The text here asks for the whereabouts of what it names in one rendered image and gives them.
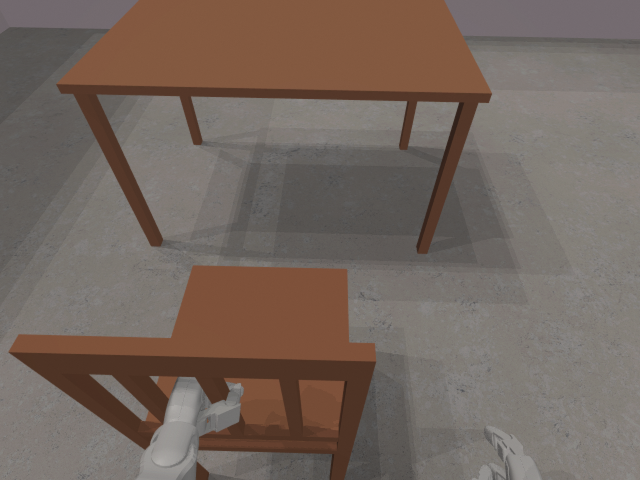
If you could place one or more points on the chair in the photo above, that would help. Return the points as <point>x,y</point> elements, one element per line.
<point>283,333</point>

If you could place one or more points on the left robot forearm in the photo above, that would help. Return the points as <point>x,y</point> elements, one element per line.
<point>172,454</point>

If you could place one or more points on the left robot hand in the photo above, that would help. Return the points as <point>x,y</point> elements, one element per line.
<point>187,399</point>

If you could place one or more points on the right robot hand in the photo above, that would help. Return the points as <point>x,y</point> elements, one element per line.
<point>518,466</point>

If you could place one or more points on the table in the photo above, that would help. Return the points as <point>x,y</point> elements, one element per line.
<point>381,50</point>

